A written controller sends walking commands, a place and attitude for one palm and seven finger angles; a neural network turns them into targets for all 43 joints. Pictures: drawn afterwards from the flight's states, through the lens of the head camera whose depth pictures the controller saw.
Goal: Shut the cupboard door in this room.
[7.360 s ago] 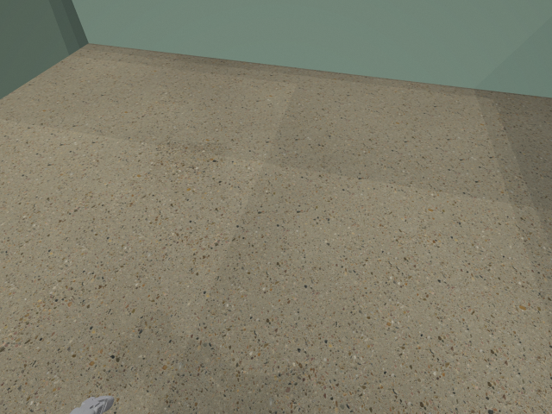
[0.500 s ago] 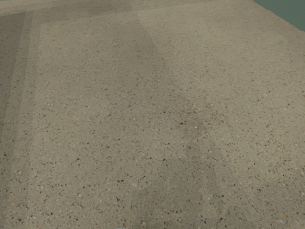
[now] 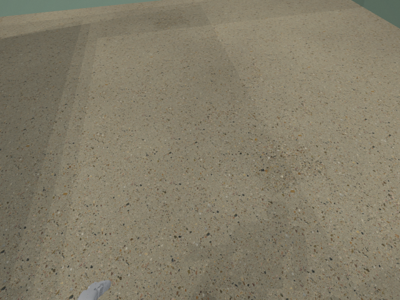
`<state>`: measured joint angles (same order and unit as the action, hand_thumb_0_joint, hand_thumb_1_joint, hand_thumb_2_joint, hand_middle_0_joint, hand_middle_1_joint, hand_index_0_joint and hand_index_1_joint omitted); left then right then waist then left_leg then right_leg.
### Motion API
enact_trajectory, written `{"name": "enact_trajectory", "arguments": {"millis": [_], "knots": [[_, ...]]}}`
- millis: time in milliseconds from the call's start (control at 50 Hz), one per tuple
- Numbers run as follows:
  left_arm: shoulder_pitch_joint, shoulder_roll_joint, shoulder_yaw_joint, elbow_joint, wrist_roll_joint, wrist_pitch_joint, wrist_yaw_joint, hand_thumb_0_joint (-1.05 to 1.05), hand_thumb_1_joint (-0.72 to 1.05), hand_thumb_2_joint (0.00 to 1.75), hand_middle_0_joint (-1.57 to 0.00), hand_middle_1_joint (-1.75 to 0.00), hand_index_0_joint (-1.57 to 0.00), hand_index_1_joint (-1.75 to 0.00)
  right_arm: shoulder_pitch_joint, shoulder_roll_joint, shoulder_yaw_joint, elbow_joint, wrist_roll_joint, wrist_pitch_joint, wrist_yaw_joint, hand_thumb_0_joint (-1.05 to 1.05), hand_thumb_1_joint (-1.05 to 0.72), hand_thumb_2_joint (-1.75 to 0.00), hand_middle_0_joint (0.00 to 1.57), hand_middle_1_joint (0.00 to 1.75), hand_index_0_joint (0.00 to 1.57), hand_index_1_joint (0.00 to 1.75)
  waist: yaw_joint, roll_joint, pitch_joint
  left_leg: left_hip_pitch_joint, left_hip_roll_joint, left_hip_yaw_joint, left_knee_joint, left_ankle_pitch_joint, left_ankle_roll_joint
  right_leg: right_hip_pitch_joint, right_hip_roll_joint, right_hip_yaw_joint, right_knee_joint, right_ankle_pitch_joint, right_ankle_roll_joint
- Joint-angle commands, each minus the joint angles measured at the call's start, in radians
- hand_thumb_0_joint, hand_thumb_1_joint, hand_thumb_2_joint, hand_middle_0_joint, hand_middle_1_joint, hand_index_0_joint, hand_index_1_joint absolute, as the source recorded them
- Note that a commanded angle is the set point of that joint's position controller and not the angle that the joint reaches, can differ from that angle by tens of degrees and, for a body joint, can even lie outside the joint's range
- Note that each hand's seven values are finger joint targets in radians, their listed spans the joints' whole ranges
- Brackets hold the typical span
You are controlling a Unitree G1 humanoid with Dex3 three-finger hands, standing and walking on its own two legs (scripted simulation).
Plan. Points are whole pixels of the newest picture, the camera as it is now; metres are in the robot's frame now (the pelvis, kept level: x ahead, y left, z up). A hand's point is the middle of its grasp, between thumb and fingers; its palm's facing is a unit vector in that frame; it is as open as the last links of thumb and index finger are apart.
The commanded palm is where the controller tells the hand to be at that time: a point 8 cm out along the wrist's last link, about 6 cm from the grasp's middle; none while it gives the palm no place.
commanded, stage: turn or walk to find it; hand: left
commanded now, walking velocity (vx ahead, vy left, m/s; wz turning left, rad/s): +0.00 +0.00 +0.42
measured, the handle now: out of the picture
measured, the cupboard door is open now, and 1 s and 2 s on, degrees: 85 85 85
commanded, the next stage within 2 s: none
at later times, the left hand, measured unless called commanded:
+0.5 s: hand out of the picture -0.07 +0.19 -0.17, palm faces +0.31 -0.92 -0.23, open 7.4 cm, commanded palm none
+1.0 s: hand out of the picture -0.06 +0.23 -0.15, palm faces +0.42 -0.87 -0.26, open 7.4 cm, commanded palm none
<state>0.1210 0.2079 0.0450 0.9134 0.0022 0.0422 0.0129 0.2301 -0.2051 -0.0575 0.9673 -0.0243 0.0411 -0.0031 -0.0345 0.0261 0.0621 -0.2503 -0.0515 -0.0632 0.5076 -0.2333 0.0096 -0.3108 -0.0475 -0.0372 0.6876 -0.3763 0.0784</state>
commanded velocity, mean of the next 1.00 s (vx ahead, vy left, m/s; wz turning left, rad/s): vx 0.00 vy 0.00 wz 0.42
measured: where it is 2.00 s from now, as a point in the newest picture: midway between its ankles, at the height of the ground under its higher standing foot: outside the picture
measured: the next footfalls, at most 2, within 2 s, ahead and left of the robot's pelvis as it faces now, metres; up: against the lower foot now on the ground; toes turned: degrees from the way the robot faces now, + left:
right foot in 0.02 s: +0.05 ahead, -0.12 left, +0.00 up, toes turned -3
left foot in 0.54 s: -0.06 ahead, +0.12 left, +0.00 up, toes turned +20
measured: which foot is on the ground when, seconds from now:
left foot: down 0.00-0.04, up 0.06-0.52, down 0.54-1.00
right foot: up 0.00-0.00, down 0.02-0.54, up 0.56-1.00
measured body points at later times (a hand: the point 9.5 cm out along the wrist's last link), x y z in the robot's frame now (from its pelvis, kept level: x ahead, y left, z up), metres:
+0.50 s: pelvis -0.05 +0.00 +0.00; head -0.03 +0.01 +0.45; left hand -0.09 +0.24 -0.15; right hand +0.07 -0.24 -0.15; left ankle -0.10 +0.11 -0.72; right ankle +0.01 -0.11 -0.73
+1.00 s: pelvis -0.08 +0.00 +0.00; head -0.05 -0.01 +0.45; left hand -0.08 +0.27 -0.13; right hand +0.05 -0.21 -0.16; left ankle -0.10 +0.11 -0.73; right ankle -0.03 -0.12 -0.71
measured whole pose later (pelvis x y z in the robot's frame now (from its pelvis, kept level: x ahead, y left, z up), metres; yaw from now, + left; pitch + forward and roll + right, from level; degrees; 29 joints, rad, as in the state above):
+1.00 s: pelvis -0.08 +0.00 +0.00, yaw +25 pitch -1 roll +1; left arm 0.12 0.21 0.05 0.93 0.00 0.05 0.02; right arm 0.24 -0.20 -0.06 0.98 -0.03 0.04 -0.01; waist -0.04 0.02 0.06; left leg -0.26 -0.06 -0.06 0.48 -0.20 0.03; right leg -0.33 -0.04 -0.03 0.75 -0.42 0.08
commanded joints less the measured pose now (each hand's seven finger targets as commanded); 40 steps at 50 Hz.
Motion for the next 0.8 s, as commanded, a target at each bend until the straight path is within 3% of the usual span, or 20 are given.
{"name": "enact_trajectory", "arguments": {"millis": [0, 20, 40, 60, 80, 100, 140, 200, 260, 400, 440, 460, 480, 500, 520, 540, 600, 640, 700, 780], "knots": [[0.161, 0.2, 0.049, -0.033, 0.021, -0.047, 0.025, 0.0, 0.9, 0.9, -0.2, -0.3, -0.2, -0.3, -0.003, -0.1, -0.036, -0.087, 0.018, -0.022, 0.0, 0.0, -0.9, -0.9, 0.2, 0.3, 0.2, 0.3, 0.077, -0.191, -0.138, -0.271, 0.066, -0.096, 0.161, -0.043, 0.004, 0.375, -0.237, 0.219, -0.376, 0.209, -0.078], [0.17, 0.26, 0.058, -0.044, 0.025, -0.047, 0.025, 0.0, 0.9, 0.9, -0.2, -0.3, -0.2, -0.3, -0.023, -0.086, -0.037, -0.113, 0.013, -0.016, -0.002, 0.0, -0.9, -0.9, 0.2, 0.3, 0.2, 0.3, 0.089, -0.34, -0.096, -0.334, -0.023, 0.005, 0.394, -0.349, -0.04, 0.279, -0.438, 0.397, -0.423, 0.311, -0.189], [0.148, 0.243, 0.049, -0.057, 0.016, -0.039, 0.026, 0.0, 0.9, 0.9, -0.2, -0.3, -0.2, -0.3, -0.033, -0.123, -0.05, -0.105, 0.006, -0.002, 0.0, 0.0, -0.9, -0.9, 0.2, 0.3, 0.2, 0.3, 0.081, -0.232, -0.076, -0.29, 0.016, -0.036, 0.554, -0.342, -0.032, 0.137, -0.439, 0.343, -0.438, 0.229, -0.232], [0.069, 0.205, 0.052, -0.075, 0.014, -0.044, 0.029, 0.0, 0.9, 0.9, -0.2, -0.3, -0.2, -0.3, -0.005, -0.13, -0.054, -0.082, 0.0, 0.014, 0.005, 0.0, -0.9, -0.9, 0.2, 0.3, 0.2, 0.3, 0.047, -0.292, -0.035, -0.291, 0.043, -0.064, 0.635, -0.279, -0.03, 0.047, -0.38, 0.304, -0.488, 0.031, -0.213], [0.019, 0.18, 0.045, -0.09, 0.013, -0.039, 0.025, 0.0, 0.9, 0.9, -0.2, -0.3, -0.2, -0.3, 0.004, -0.131, -0.059, -0.058, -0.002, 0.023, 0.011, 0.0, -0.9, -0.9, 0.2, 0.3, 0.2, 0.3, 0.027, -0.215, 0.019, -0.283, 0.048, -0.04, 0.709, -0.214, -0.034, -0.019, -0.333, 0.259, -0.505, -0.06, -0.186], [-0.014, 0.158, 0.033, -0.096, 0.013, -0.04, 0.022, 0.0, 0.9, 0.9, -0.2, -0.3, -0.2, -0.3, 0.037, -0.121, -0.057, -0.038, -0.005, 0.026, 0.016, 0.0, -0.9, -0.9, 0.2, 0.3, 0.2, 0.3, 0.003, -0.184, 0.036, -0.281, 0.055, -0.018, 0.746, -0.153, -0.043, -0.033, -0.286, 0.172, -0.488, -0.03, -0.159], [-0.01, 0.132, 0.026, -0.095, 0.012, -0.048, 0.022, 0.0, 0.9, 0.9, -0.2, -0.3, -0.2, -0.3, 0.088, -0.1, -0.052, -0.014, -0.004, 0.029, 0.021, 0.0, -0.9, -0.9, 0.2, 0.3, 0.2, 0.3, -0.012, -0.17, 0.013, -0.274, 0.058, 0.007, 0.765, -0.081, -0.06, 0.004, -0.239, 0.072, -0.464, 0.06, -0.137], [0.064, 0.127, 0.027, -0.07, 0.01, -0.054, 0.024, 0.0, 0.9, 0.9, -0.2, -0.3, -0.2, -0.3, 0.07, -0.107, -0.048, -0.014, -0.003, 0.025, 0.018, 0.0, -0.9, -0.9, 0.2, 0.3, 0.2, 0.3, 0.023, -0.187, -0.032, -0.313, 0.078, 0.017, 0.726, -0.072, -0.083, 0.133, -0.252, 0.05, -0.443, 0.126, -0.157], [0.114, 0.142, 0.033, -0.045, 0.018, -0.052, 0.028, 0.0, 0.9, 0.9, -0.2, -0.3, -0.2, -0.3, 0.016, -0.102, -0.04, -0.025, 0.0, 0.025, 0.019, 0.0, -0.9, -0.9, 0.2, 0.3, 0.2, 0.3, 0.05, -0.169, -0.026, -0.298, 0.099, 0.032, 0.625, -0.121, -0.09, 0.158, -0.29, 0.058, -0.436, 0.141, -0.184], [0.169, 0.199, 0.052, -0.001, 0.032, -0.042, 0.022, 0.0, 0.9, 0.9, -0.2, -0.3, -0.2, -0.3, -0.047, -0.075, -0.02, -0.045, 0.015, 0.006, 0.016, 0.0, -0.9, -0.9, 0.2, 0.3, 0.2, 0.3, 0.088, -0.225, -0.069, -0.157, 0.096, 0.119, 0.289, -0.259, -0.066, 0.193, -0.339, 0.028, -0.363, 0.308, -0.229], [0.156, 0.203, 0.056, 0.007, 0.032, -0.039, 0.021, 0.0, 0.9, 0.9, -0.2, -0.3, -0.2, -0.3, -0.004, -0.068, -0.016, -0.038, 0.018, -0.006, 0.011, 0.0, -0.9, -0.9, 0.2, 0.3, 0.2, 0.3, 0.062, -0.214, -0.104, -0.076, 0.082, 0.145, 0.137, -0.21, -0.058, 0.193, -0.332, -0.005, -0.287, 0.395, -0.206], [0.147, 0.201, 0.055, 0.01, 0.026, -0.035, 0.019, 0.0, 0.9, 0.9, -0.2, -0.3, -0.2, -0.3, 0.031, -0.072, -0.017, -0.029, 0.018, -0.011, 0.009, 0.0, -0.9, -0.9, 0.2, 0.3, 0.2, 0.3, 0.04, -0.202, -0.117, 0.003, 0.076, 0.155, 0.04, -0.118, -0.053, 0.154, -0.316, -0.044, -0.24, 0.381, -0.173], [0.133, 0.186, 0.054, 0.009, 0.017, -0.029, 0.017, 0.0, 0.9, 0.9, -0.2, -0.3, -0.2, -0.3, 0.078, -0.092, -0.02, -0.014, 0.018, -0.019, 0.01, 0.0, -0.9, -0.9, 0.2, 0.3, 0.2, 0.3, 0.008, -0.134, -0.135, 0.117, 0.088, 0.133, -0.093, 0.016, -0.043, 0.079, -0.286, -0.092, -0.151, 0.316, -0.122], [0.144, 0.136, 0.045, -0.008, 0.006, -0.02, 0.014, 0.0, 0.9, 0.9, -0.2, -0.3, -0.2, -0.3, 0.097, -0.168, -0.035, -0.014, 0.01, -0.028, 0.007, 0.0, -0.9, -0.9, 0.2, 0.3, 0.2, 0.3, -0.005, 0.088, -0.126, 0.211, 0.24, -0.079, -0.195, 0.056, 0.011, -0.102, -0.186, -0.147, 0.032, 0.114, -0.057], [0.101, 0.08, 0.026, -0.045, 0.011, -0.014, 0.007, 0.0, 0.9, 0.9, -0.2, -0.3, -0.2, -0.3, 0.103, -0.247, -0.052, -0.028, 0.006, -0.027, 0.002, 0.0, -0.9, -0.9, 0.2, 0.3, 0.2, 0.3, -0.017, 0.313, -0.085, 0.204, 0.426, -0.296, -0.245, 0.27, 0.09, -0.281, -0.084, -0.136, 0.223, -0.214, -0.002], [0.06, 0.101, 0.027, -0.049, 0.016, -0.002, 0.009, 0.0, 0.9, 0.9, -0.2, -0.3, -0.2, -0.3, 0.1, -0.264, -0.054, -0.024, 0.002, -0.019, -0.003, 0.0, -0.9, -0.9, 0.2, 0.3, 0.2, 0.3, -0.03, 0.217, -0.069, 0.107, 0.469, -0.276, -0.245, 0.266, 0.151, -0.244, -0.091, -0.05, 0.32, -0.213, -0.017], [0.051, 0.113, 0.039, -0.008, 0.019, 0.008, 0.001, 0.0, 0.9, 0.9, -0.2, -0.3, -0.2, -0.3, -0.035, -0.192, -0.027, -0.047, 0.002, -0.025, -0.022, 0.0, -0.9, -0.9, 0.2, 0.3, 0.2, 0.3, 0.019, 0.174, 0.03, 0.018, 0.326, -0.164, -0.247, 0.218, 0.112, -0.256, -0.084, 0.01, 0.425, -0.043, -0.01], [0.103, 0.109, 0.037, 0.018, 0.018, 0.0, -0.004, 0.0, 0.9, 0.9, -0.2, -0.3, -0.2, -0.3, -0.05, -0.178, -0.021, -0.052, 0.006, -0.036, -0.022, 0.0, -0.9, -0.9, 0.2, 0.3, 0.2, 0.3, 0.041, 0.115, -0.008, 0.08, 0.287, -0.114, -0.22, 0.319, 0.115, -0.254, -0.07, 0.004, 0.438, 0.008, 0.002], [0.086, 0.106, 0.032, 0.012, 0.014, -0.005, 0.001, 0.0, 0.9, 0.9, -0.2, -0.3, -0.2, -0.3, 0.004, -0.181, -0.027, -0.043, 0.009, -0.041, -0.023, 0.0, -0.9, -0.9, 0.2, 0.3, 0.2, 0.3, 0.02, 0.079, -0.059, 0.165, 0.284, -0.126, -0.188, 0.455, 0.134, -0.248, -0.059, 0.011, 0.405, 0.007, 0.016], [0.038, 0.098, 0.03, -0.016, 0.012, -0.008, 0.007, 0.0, 0.9, 0.9, -0.2, -0.3, -0.2, -0.3, 0.043, -0.178, -0.034, -0.037, 0.006, -0.039, -0.022, 0.0, -0.9, -0.9, 0.2, 0.3, 0.2, 0.3, 0.001, 0.088, -0.075, 0.209, 0.293, -0.183, -0.172, 0.499, 0.154, -0.246, -0.047, 0.023, 0.337, -0.026, 0.021]]}}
